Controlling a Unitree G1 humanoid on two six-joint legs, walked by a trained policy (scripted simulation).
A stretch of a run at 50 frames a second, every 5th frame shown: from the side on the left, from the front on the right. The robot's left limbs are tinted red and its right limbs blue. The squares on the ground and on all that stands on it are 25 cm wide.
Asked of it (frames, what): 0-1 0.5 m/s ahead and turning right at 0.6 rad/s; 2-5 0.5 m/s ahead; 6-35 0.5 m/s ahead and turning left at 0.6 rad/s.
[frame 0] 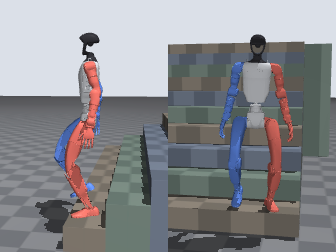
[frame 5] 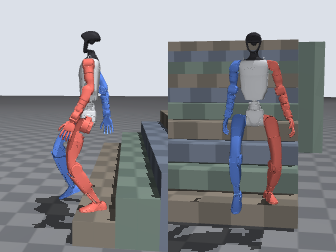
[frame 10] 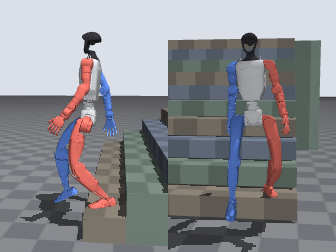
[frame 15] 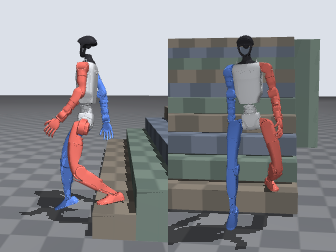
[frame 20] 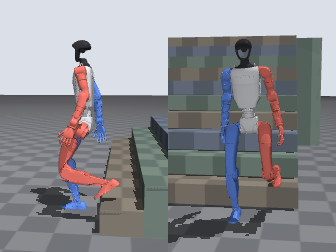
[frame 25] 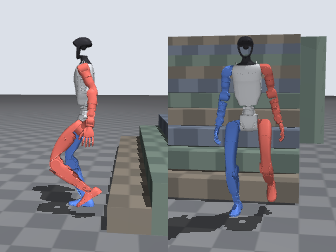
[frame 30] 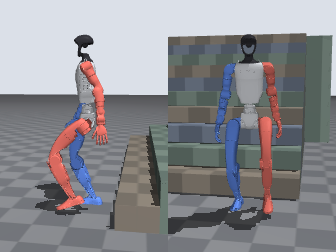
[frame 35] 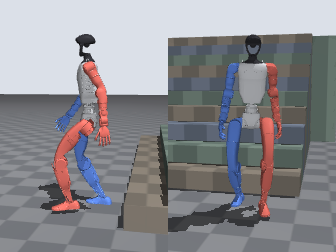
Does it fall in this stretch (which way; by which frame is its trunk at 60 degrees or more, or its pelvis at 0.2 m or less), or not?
no
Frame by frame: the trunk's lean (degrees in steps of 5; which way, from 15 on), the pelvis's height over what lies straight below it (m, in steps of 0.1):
0: 0, 0.7
5: 0, 0.7
10: 5, 0.7
15: 5, 0.8
20: 5, 0.8
25: 5, 0.8
30: 5, 0.7
35: 5, 0.7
